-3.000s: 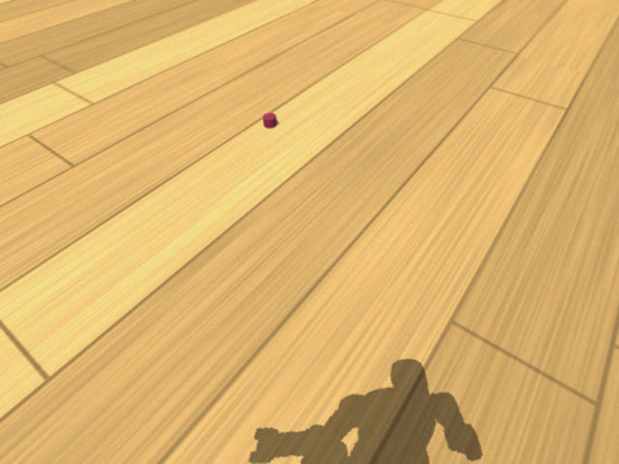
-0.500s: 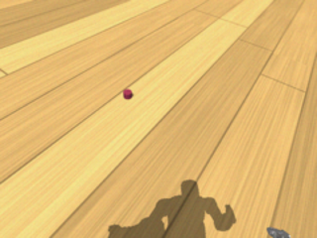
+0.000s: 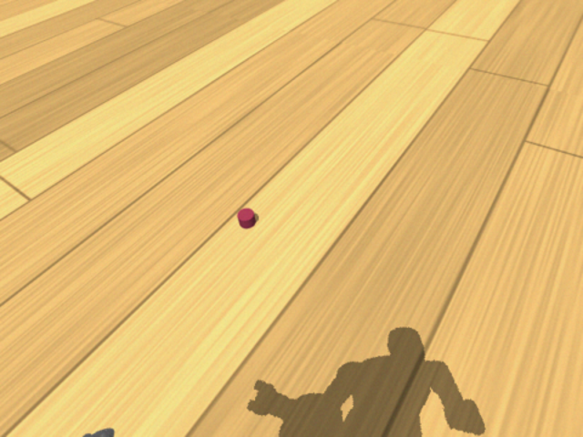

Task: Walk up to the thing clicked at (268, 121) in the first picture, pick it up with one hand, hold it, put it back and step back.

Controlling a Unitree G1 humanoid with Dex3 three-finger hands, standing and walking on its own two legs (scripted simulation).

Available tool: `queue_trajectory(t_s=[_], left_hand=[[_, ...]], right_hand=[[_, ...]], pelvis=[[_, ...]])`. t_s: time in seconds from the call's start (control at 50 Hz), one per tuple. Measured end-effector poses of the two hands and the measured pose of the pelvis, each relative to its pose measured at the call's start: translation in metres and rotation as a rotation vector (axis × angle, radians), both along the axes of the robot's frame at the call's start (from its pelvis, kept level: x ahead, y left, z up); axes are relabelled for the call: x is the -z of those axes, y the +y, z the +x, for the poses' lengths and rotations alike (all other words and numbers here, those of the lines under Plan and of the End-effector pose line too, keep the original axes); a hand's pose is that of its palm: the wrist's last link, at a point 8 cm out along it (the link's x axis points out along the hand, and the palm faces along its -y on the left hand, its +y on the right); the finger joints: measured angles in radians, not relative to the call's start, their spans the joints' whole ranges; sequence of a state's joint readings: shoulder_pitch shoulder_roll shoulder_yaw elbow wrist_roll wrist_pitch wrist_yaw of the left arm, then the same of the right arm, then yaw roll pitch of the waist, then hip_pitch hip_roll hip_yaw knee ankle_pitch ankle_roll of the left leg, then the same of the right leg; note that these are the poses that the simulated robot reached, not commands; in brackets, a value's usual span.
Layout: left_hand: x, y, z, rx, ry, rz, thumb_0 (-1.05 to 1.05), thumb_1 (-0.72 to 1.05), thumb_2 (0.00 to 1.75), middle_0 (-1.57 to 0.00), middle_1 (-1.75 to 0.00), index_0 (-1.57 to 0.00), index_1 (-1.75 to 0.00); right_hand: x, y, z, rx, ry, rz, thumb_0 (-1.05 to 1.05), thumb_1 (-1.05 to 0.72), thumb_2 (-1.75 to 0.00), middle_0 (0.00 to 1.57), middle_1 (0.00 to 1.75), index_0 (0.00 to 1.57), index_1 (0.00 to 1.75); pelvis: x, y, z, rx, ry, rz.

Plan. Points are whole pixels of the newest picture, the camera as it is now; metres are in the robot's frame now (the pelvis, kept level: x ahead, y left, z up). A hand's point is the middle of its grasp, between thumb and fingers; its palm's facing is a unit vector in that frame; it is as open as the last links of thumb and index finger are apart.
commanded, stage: walk up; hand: left
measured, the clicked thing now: (246, 218) +1.13 +0.25 -0.74
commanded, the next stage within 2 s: none
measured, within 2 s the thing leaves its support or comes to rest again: neither
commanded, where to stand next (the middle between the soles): +0.74 +0.01 m, yaw +1 degrees
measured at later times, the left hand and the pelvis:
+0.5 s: hand (125, 383) +0.26 +0.31 -0.15, palm faces -0.03 -0.94 -0.33, open 7.4 cm; pelvis +0.22 +0.03 +0.00, yaw +0 degrees
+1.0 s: hand (170, 268) +0.46 +0.26 -0.12, palm faces +0.00 -0.92 -0.40, open 7.4 cm; pelvis +0.40 -0.01 +0.00, yaw +1 degrees
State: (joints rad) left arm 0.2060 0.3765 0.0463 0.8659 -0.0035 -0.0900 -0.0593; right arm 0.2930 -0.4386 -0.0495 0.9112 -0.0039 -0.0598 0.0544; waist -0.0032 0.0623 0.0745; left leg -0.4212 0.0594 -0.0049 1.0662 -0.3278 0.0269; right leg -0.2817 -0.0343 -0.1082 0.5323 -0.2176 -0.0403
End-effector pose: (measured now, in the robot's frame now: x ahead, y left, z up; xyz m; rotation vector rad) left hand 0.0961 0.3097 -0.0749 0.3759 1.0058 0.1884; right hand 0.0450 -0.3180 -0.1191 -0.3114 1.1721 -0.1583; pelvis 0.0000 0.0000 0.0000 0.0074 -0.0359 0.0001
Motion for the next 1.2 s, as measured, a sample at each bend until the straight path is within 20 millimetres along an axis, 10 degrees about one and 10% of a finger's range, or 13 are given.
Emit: queue_trajectory(t_s=[0.34,0.56,0.78,0.98,1.2], left_hand=[[0.052,0.047,0.064,-0.124,0.23,-0.038,0.0,0.9,0.89,-0.2,-0.3,-0.21,-0.3],[0.033,0.04,0.19,-0.033,0.177,-0.06,0.0,0.91,0.89,-0.2,-0.3,-0.21,-0.3],[0.016,0.006,0.32,-0.006,0.055,0.033,0.0,0.9,0.89,-0.2,-0.3,-0.21,-0.3],[0.003,-0.007,0.355,-0.048,0.068,0.016,0.0,0.9,0.89,-0.21,-0.3,-0.21,-0.3],[0.05,0.034,0.396,-0.097,0.181,-0.035,0.0,0.9,0.89,-0.21,-0.3,-0.21,-0.3]], right_hand=[[-0.028,0.035,0.224,-0.113,-0.126,-0.082,0.01,-0.9,-0.9,0.21,0.3,0.2,0.3],[-0.043,0.035,0.265,-0.04,-0.111,-0.071,0.01,-0.9,-0.9,0.21,0.3,0.21,0.3],[0.006,-0.017,0.32,0.017,0.009,-0.035,0.01,-0.9,-0.9,0.21,0.3,0.2,0.3],[-0.007,-0.01,0.418,-0.056,-0.013,0.004,0.01,-0.9,-0.9,0.2,0.3,0.2,0.3],[-0.026,0.017,0.519,-0.087,-0.094,-0.09,0.01,-0.9,-0.9,0.21,0.3,0.2,0.3]], pelvis=[[0.014,0.033,0.16,-0.028,0.004,-0.017],[-0.006,0.031,0.242,-0.001,-0.008,0.007],[0.015,-0.011,0.336,-0.001,-0.009,0.008],[-0.003,-0.015,0.396,-0.018,-0.002,-0.01],[0.014,0.02,0.477,-0.033,-0.004,-0.015]])
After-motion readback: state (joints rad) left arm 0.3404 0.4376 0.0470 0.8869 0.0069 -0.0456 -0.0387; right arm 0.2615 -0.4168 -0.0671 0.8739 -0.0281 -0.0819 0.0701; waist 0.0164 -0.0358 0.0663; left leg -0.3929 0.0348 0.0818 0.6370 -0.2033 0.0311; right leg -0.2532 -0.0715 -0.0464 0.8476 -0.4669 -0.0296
